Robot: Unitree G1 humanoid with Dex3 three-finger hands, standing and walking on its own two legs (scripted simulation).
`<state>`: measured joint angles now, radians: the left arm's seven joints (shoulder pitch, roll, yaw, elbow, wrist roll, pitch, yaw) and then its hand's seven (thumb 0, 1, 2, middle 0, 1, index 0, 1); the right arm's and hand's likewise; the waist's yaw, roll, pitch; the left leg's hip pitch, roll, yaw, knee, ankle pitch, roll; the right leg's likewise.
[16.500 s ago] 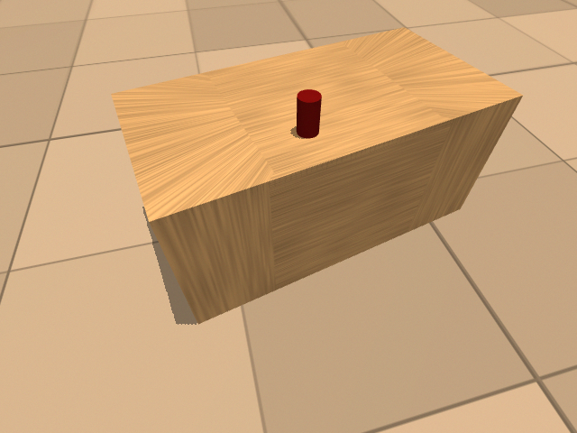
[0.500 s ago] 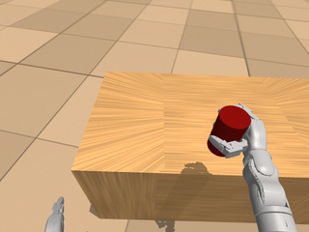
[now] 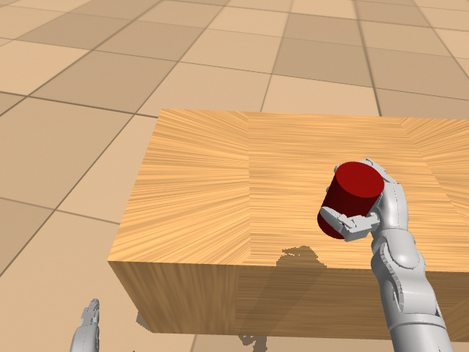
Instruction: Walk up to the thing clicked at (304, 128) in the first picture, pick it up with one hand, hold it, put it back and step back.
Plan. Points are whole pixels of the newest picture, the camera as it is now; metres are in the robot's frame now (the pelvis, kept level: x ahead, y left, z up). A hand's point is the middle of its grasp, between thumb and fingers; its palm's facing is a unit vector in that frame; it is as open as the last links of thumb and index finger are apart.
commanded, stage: hold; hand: right
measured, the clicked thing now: (347, 202) +0.33 -0.17 +0.11
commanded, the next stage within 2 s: crouch in 0.50 s
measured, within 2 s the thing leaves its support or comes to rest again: neither
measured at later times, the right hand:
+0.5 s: hand (344, 201) +0.32 -0.17 +0.11, palm faces +0.16 +0.99 -0.02, open 9.8 cm
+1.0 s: hand (335, 203) +0.36 -0.18 +0.06, palm faces +0.18 +0.98 -0.01, open 9.8 cm
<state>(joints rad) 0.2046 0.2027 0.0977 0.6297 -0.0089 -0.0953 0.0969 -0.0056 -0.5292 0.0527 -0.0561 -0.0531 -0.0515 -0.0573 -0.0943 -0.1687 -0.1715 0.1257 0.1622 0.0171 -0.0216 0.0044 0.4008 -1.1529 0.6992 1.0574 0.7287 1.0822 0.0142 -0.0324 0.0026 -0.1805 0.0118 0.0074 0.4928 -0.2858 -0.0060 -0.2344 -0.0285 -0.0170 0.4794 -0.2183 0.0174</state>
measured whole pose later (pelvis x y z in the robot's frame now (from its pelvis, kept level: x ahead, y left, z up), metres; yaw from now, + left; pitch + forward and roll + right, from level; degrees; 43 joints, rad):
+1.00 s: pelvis -0.02 +0.00 -0.01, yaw +1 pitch +3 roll +0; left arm 0.19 0.22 0.09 0.60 0.00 -0.13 0.09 -0.01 -0.53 0.05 -0.06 -0.05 -0.05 -0.05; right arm -0.32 -0.22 -0.25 0.54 0.14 -0.15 0.00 0.00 0.40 -1.15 0.70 1.05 0.73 1.07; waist 0.06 0.01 0.02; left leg -0.34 0.00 0.00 0.60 -0.30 0.00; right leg -0.39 -0.04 -0.02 0.58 -0.24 0.02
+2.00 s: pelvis -0.01 -0.02 -0.06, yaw +2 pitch +17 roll +3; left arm 0.35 0.24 0.06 0.16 0.05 -0.05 0.00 -0.01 -0.53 0.06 -0.06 -0.05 -0.06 -0.06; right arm -0.69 -0.38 -0.42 1.04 0.05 -0.41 0.02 0.00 0.40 -1.16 0.71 1.04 0.74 1.06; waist 0.16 0.01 -0.11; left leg -0.81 -0.01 0.00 0.96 -0.45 -0.03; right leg -0.89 -0.06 -0.01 1.01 -0.42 -0.01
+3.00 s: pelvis -0.03 -0.02 -0.12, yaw +3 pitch +25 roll +5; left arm 0.36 0.25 0.04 -0.04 0.10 -0.01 -0.04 -0.01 -0.53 0.06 -0.06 -0.05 -0.05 -0.06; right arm -0.77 -0.51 -0.53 1.17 -0.02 -0.52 0.02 0.00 0.40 -1.16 0.71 1.04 0.74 1.06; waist 0.27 0.01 -0.15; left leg -1.12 -0.04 0.04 1.21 -0.52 -0.02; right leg -1.23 -0.08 0.04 1.29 -0.50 0.00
